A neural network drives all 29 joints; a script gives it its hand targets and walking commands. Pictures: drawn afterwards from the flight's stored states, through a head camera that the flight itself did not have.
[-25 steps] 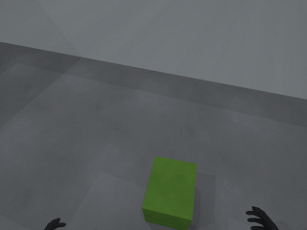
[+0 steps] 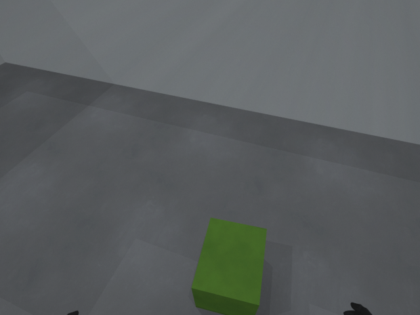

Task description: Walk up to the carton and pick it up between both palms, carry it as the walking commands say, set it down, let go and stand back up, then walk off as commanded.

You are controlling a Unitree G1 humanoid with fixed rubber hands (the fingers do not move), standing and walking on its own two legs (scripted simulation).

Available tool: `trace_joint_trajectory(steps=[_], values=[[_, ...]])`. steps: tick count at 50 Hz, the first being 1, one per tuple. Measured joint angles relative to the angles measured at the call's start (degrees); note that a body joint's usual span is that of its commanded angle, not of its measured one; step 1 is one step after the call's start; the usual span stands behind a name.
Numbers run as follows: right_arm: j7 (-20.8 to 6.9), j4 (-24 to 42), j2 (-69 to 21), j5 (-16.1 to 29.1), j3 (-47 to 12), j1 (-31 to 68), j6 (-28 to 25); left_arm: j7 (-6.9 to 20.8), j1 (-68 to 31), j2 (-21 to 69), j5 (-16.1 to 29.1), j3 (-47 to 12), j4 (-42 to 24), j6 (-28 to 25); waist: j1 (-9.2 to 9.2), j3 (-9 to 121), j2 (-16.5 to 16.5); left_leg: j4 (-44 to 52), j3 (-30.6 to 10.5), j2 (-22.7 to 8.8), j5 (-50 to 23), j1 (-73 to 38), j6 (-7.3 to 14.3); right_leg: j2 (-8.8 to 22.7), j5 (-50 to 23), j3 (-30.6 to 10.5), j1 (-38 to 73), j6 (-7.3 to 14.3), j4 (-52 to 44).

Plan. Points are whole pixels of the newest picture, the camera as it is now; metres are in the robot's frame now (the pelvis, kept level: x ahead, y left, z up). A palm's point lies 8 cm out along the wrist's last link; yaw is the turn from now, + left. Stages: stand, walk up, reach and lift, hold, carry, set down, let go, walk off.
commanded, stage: stand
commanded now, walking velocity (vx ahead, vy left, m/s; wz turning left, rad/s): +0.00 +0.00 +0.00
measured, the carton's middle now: (230, 268) +0.45 -0.07 -0.65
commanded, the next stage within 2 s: walk off in 0.96 s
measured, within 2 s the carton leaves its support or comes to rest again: neither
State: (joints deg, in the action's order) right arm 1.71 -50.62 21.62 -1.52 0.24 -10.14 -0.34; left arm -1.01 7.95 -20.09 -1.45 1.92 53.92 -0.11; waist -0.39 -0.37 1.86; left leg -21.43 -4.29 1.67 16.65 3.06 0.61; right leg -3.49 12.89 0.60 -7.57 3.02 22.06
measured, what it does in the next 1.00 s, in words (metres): stands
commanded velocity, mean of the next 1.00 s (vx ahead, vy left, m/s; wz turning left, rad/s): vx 0.00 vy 0.00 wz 0.00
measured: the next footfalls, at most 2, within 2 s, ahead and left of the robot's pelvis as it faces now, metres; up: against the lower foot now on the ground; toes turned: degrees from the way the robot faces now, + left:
left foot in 1.60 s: -0.05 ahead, +0.30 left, +0.00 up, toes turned +20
right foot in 1.92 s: +0.00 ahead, +0.13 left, +0.00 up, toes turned +26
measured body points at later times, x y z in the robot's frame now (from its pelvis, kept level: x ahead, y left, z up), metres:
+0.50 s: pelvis -0.02 +0.00 +0.00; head -0.02 -0.01 +0.45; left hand +0.08 +0.32 -0.11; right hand +0.08 -0.31 -0.12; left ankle -0.06 +0.12 -0.74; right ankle -0.01 -0.08 -0.74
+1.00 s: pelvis -0.02 +0.00 +0.00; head -0.02 +0.00 +0.45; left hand +0.08 +0.32 -0.11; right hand +0.08 -0.31 -0.12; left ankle -0.06 +0.12 -0.74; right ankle -0.01 -0.09 -0.74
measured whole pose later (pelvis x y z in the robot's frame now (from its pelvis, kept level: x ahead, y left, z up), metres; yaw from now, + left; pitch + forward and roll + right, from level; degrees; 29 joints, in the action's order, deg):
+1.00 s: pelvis -0.02 +0.00 +0.00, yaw +0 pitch -2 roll +0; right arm 1.1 -58.2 22.8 -0.8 -0.2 -8.2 -1.0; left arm -0.5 5.9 -21.9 -0.7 0.8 60.9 -0.9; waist -0.4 -1.3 1.2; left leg -17.3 -4.2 2.1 12.7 2.2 0.8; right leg -2.8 9.1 -0.3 -6.8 2.4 18.3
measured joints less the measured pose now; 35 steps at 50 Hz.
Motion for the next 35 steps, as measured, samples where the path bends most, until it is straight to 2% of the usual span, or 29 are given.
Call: trace_joint_trajectory(steps=[35], values=[[-0.41, -6.35, 0.98, 0.54, -0.48, 1.32, -0.63, 0.50, -1.42, -1.52, 0.64, -0.77, 5.90, -0.60, -0.02, -0.70, -0.56, 3.32, 0.06, 0.34, -3.35, -0.66, 0.15, 0.54, -3.31, -0.61, 0.71, -0.43, -3.30]])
